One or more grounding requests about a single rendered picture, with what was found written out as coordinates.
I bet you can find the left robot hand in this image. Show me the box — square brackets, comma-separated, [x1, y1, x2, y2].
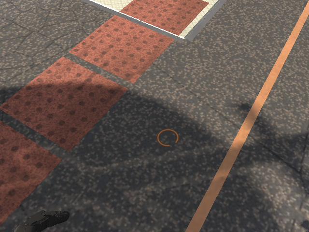
[13, 210, 70, 232]

